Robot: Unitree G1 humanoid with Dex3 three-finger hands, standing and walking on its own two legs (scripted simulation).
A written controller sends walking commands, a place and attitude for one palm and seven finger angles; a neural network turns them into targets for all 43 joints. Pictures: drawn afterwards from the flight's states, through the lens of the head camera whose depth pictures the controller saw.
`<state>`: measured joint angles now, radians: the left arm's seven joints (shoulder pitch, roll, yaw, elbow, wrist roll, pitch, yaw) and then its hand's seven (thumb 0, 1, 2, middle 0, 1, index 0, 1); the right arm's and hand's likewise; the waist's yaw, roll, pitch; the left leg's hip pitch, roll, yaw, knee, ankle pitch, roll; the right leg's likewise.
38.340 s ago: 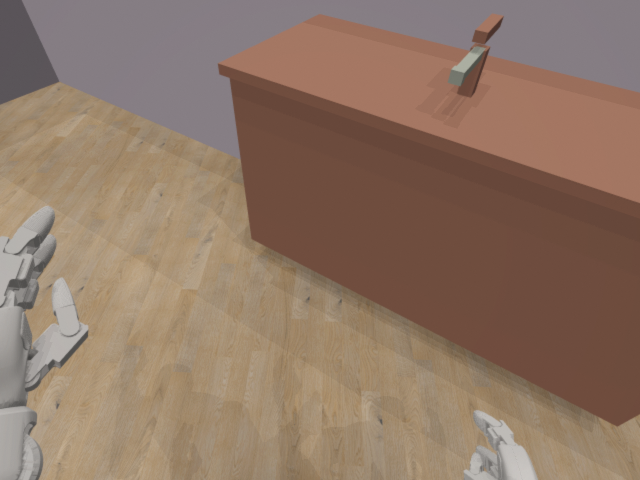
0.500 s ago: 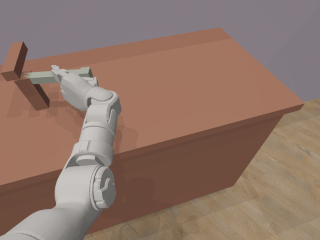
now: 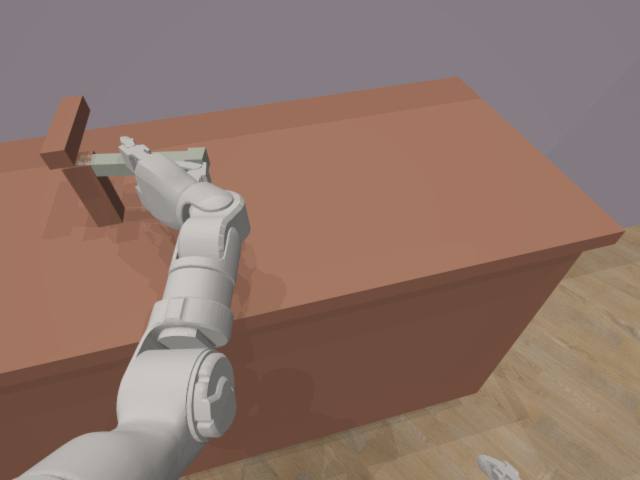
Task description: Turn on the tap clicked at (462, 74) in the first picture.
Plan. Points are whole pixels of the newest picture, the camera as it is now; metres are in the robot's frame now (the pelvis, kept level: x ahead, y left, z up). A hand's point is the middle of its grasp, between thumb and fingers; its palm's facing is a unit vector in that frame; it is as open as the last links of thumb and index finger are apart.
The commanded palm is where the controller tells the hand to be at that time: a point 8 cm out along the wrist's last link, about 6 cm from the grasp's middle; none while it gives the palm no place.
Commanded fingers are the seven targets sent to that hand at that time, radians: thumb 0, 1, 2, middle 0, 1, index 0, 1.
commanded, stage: lift the hand up off the lever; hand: left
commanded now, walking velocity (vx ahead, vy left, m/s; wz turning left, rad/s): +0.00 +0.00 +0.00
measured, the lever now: (197, 161) +0.50 +0.19 +0.15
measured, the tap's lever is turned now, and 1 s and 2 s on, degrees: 77 77 77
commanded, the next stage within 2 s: draw the hand back beside the body in 1.64 s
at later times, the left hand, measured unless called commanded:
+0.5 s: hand (193, 167) +0.42 +0.16 +0.20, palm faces +0.77 -0.64 -0.06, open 7.8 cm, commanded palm +0.38 +0.18 +0.20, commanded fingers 0.00 0.90 0.90 -0.15 -0.15 -0.15 -0.15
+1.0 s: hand (199, 154) +0.43 +0.15 +0.21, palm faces +0.76 -0.65 -0.05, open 7.8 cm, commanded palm +0.37 +0.17 +0.22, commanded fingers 0.00 0.90 0.90 -0.15 -0.15 -0.15 -0.15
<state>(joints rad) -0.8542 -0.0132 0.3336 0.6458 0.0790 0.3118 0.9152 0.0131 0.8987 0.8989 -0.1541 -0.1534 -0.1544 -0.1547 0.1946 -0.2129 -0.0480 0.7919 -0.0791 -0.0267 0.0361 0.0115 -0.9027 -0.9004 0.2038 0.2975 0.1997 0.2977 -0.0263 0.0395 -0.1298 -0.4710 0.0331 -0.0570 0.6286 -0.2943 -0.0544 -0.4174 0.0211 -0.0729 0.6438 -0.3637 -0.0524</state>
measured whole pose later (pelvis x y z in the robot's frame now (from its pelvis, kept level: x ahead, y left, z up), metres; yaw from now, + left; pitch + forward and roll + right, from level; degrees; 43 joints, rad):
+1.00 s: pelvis -0.01 +0.00 +0.01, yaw +0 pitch +3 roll +1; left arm -0.84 -0.04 0.30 0.53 0.04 0.42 0.90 0.01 0.90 0.90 -0.15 -0.15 -0.16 -0.15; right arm 0.16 -0.20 -0.03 0.82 -0.05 0.00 0.02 0.01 -0.90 -0.90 0.20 0.30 0.20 0.30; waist 0.00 0.05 -0.11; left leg -0.35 0.03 -0.05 0.53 -0.25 -0.05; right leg -0.31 0.02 -0.06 0.57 -0.32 -0.05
